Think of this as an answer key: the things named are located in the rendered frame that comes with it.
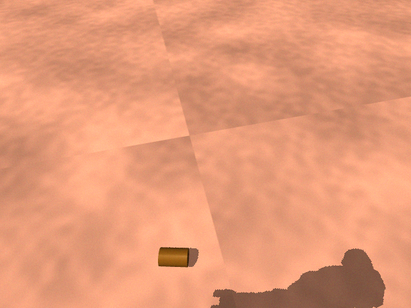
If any can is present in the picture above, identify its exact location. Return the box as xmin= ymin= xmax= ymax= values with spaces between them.
xmin=158 ymin=247 xmax=189 ymax=267

